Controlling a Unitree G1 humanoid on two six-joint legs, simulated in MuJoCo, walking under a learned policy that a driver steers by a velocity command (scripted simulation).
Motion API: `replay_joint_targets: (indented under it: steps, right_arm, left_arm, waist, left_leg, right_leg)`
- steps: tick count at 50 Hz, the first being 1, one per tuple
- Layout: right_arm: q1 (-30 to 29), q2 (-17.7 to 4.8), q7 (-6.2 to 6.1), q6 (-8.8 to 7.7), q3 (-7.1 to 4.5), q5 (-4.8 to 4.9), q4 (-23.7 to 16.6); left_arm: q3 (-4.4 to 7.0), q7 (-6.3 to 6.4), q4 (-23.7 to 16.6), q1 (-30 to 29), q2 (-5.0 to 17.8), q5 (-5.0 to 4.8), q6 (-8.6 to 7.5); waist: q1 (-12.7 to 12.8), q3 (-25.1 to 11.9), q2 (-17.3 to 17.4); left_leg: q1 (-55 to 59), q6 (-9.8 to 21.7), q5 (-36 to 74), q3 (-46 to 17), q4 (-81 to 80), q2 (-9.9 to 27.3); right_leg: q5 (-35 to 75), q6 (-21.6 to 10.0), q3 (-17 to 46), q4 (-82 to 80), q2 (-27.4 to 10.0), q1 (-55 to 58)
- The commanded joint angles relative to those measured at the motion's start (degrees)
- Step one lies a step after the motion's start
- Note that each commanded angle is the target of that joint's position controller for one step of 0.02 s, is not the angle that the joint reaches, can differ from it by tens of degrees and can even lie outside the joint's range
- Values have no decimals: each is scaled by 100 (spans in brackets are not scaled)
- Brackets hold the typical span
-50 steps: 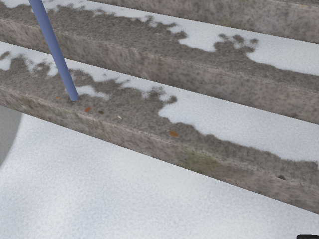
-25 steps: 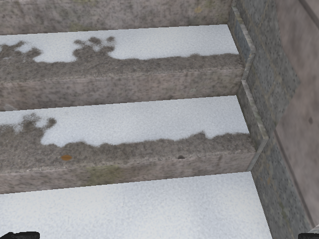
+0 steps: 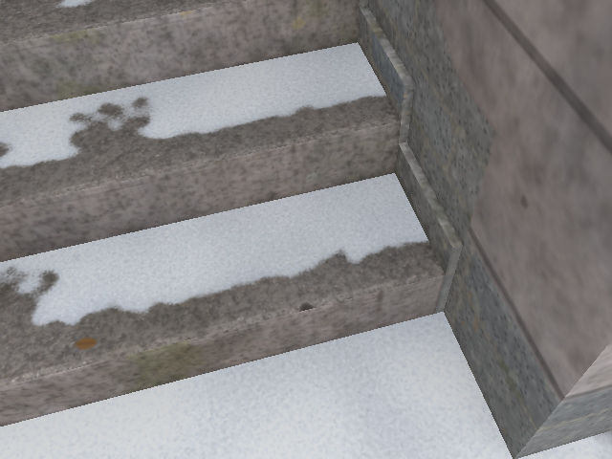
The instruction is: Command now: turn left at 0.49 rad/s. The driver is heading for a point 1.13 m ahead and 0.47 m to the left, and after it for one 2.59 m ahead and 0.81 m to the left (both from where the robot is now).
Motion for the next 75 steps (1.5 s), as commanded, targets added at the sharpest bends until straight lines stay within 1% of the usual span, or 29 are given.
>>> replay_joint_targets:
  steps: [1,7,12,13,14,15,16,18,19,26,40,41,43,44,45,48,49,50,51,52,56,57,58,59,60,64,71,73,75]
  right_arm:
    - [-298,-430,-55,56,-162,-54,-617]
    - [-461,-166,210,185,-47,-111,-1065]
    - [347,-482,189,8,-276,-32,-896]
    - [634,-861,131,55,-457,-69,-857]
    - [1009,-1748,4,58,-655,-106,-918]
    - [911,-1887,99,-49,-641,-411,-1220]
    - [839,-1465,145,-209,-523,-281,-1104]
    - [280,-1045,19,-226,-396,49,-1127]
    - [-62,-1040,-57,-179,-372,72,-1227]
    - [37,-1033,-262,8,-354,-3,-1307]
    - [-416,-932,-215,182,-309,13,-1471]
    - [-370,-825,-204,176,-257,23,-1441]
    - [361,-520,-160,118,-149,-67,-1393]
    - [278,-1056,-175,65,-298,-127,-1351]
    - [175,-1244,-170,62,-371,-105,-1248]
    - [-72,-532,-172,122,-150,-159,-1116]
    - [310,-372,55,169,-21,-455,-839]
    - [264,-348,200,160,-17,-453,-910]
    - [83,-395,256,133,-14,-433,-947]
    - [-280,-193,134,-61,2,-3,-1178]
    - [589,-452,-69,-511,-114,-5,-598]
    - [1335,-633,-141,-545,-190,-29,-388]
    - [1627,-900,-169,-572,-229,-135,-364]
    - [1231,-1039,-127,-640,-294,-249,-444]
    - [948,-890,-135,-534,-193,-634,-462]
    - [1038,-537,-92,-644,-60,-380,-276]
    - [1149,-480,-48,-820,-1,-356,132]
    - [1260,-748,-94,-831,-33,-342,272]
    - [1097,-1077,-156,-694,-103,-418,280]
  left_arm:
    - [410,117,-174,90,1047,-18,-78]
    - [508,210,-89,-137,1202,-155,-7]
    - [601,121,191,79,1183,-356,-71]
    - [520,101,270,331,965,-211,-22]
    - [388,109,-172,10,585,132,-27]
    - [396,73,-483,-573,726,53,-83]
    - [532,61,-472,-826,1038,-283,-148]
    - [567,117,-318,-625,1041,-242,-204]
    - [618,149,-261,-478,1197,-155,-199]
    - [526,13,-136,-552,828,-180,-220]
    - [687,-208,56,-380,1062,-244,-458]
    - [704,-206,73,-313,1086,-229,-461]
    - [744,-159,-25,-436,1602,-47,-351]
    - [737,-144,24,-98,1383,-106,-358]
    - [662,-110,-10,-153,1184,-189,-355]
    - [462,-56,69,-220,852,-255,-259]
    - [474,-147,283,145,956,-128,-97]
    - [607,-219,396,299,1298,-101,21]
    - [653,-299,394,326,1378,-125,96]
    - [583,-168,177,229,1306,-503,8]
    - [585,-6,36,113,1232,-461,-144]
    - [485,-47,-143,-218,867,-447,-262]
    - [331,-113,-332,-211,334,-545,-411]
    - [369,-156,-581,-375,643,-636,-537]
    - [528,-344,-411,-711,1017,-107,-322]
    - [544,-727,-114,-154,820,-20,-79]
    - [301,-894,-547,-1350,577,-69,-80]
    - [265,-805,-558,-1226,565,-73,-73]
    - [413,-602,-147,478,923,-53,-50]
  waist:
    - [245,-454,-1039]
    - [278,-671,-1116]
    - [49,-755,-919]
    - [-120,-739,-58]
    - [-123,-600,1907]
    - [-389,-1694,1520]
    - [-379,-1411,594]
    - [31,-911,156]
    - [200,-812,253]
    - [121,-939,343]
    - [148,-1073,774]
    - [192,-1054,572]
    - [-254,-934,-1735]
    - [-3,-921,-1533]
    - [17,-847,-1065]
    - [109,-677,-681]
    - [167,-853,-621]
    - [191,-728,-1247]
    - [285,-511,-1490]
    - [256,-327,-1691]
    - [-262,-284,-994]
    - [-634,-488,-578]
    - [-678,-751,607]
    - [-519,-280,924]
    - [-491,70,659]
    - [-193,205,498]
    - [-244,673,373]
    - [-80,322,415]
    - [847,-790,831]
  left_leg:
    - [-1003,-162,430,-11,727,215]
    - [-242,-92,891,344,-1149,421]
    - [1197,416,1495,869,-2610,-34]
    - [2007,785,2231,498,-3262,-192]
    - [3160,1683,5050,-2026,-3474,1247]
    - [3195,2741,4517,-3682,-4065,2173]
    - [3087,2527,3930,-3297,-4160,2036]
    - [2594,1877,3233,-2545,-4083,1485]
    - [2159,1699,3428,-2303,-4071,1304]
    - [2167,1523,2969,-2383,-3955,711]
    - [2051,1200,4064,-3354,-3036,251]
    - [1770,1045,3472,-3220,-2859,74]
    - [177,367,-934,-1667,-1006,-1219]
    - [-224,25,-1086,-1397,208,-963]
    - [-260,-88,-613,-1300,702,-718]
    - [15,-236,17,-1182,525,-606]
    - [523,-2,230,-676,-339,-749]
    - [546,80,-65,-30,-790,-672]
    - [585,122,-283,196,-1271,-636]
    - [818,59,-159,72,-1850,-528]
    - [3148,526,1802,-96,-4576,-230]
    - [4486,670,1644,-532,-4417,465]
    - [4978,1042,-17,-2193,-4609,1696]
    - [4006,1530,-1062,-3167,-4977,2413]
    - [3631,1385,-1525,-2873,-5312,2233]
    - [3221,965,435,-936,-5436,1433]
    - [2459,715,3184,1020,-5605,1115]
    - [2748,630,6536,1368,-4846,1167]
    - [2995,724,9587,1404,-2637,1420]
  right_leg:
    - [2753,-1085,668,-929,-1637,820]
    - [1787,-967,51,-934,-1773,752]
    - [1058,-361,-534,215,-1715,264]
    - [751,50,-899,1440,-1226,-415]
    - [-2140,677,-1074,3772,-359,-2708]
    - [-2503,686,485,4712,188,-3331]
    - [-2184,494,859,4767,64,-3304]
    - [-1178,322,1042,4241,-117,-3253]
    - [-809,348,1083,3993,-80,-2920]
    - [87,555,1146,2673,435,-2649]
    - [500,283,1140,-237,581,-426]
    - [1249,173,1162,-773,369,169]
    - [3442,-1242,3189,-895,-1527,1150]
    - [3384,-1837,3843,-908,-2057,968]
    - [3050,-1724,3326,-759,-1851,842]
    - [2223,-1168,2417,-798,-1012,532]
    - [1096,-898,1943,-1036,-525,366]
    - [-465,-863,2025,-1257,-242,398]
    - [-1335,-885,2321,-1472,-182,288]
    - [-1713,-1028,2721,-1702,-457,-27]
    - [-1519,-766,2801,-1334,-123,-1152]
    - [-1421,-392,2348,-332,173,-2417]
    - [-1155,-125,1377,1401,650,-3493]
    - [-1094,-99,1275,2316,66,-4041]
    - [-746,-160,973,2741,198,-4104]
    - [215,-113,660,3851,-19,-3939]
    - [1000,-352,-284,1962,-98,-2695]
    - [644,-686,-724,1515,326,-1779]
    - [-382,-1074,-843,1958,876,-190]
Keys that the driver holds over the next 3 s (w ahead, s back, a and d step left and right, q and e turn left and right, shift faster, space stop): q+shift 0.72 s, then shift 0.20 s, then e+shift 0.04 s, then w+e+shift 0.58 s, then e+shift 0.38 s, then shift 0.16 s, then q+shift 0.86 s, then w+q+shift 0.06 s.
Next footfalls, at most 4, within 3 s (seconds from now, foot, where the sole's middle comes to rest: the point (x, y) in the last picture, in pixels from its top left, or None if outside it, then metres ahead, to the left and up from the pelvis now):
0.26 left None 0.03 0.16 -0.78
0.84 right None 0.21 0.04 -0.77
1.14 left None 0.01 0.18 -0.77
1.54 right None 0.44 0.18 -0.77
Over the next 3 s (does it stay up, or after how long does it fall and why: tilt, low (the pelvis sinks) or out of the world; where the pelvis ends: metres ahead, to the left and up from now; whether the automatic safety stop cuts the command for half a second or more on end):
stays up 0.78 0.22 0.18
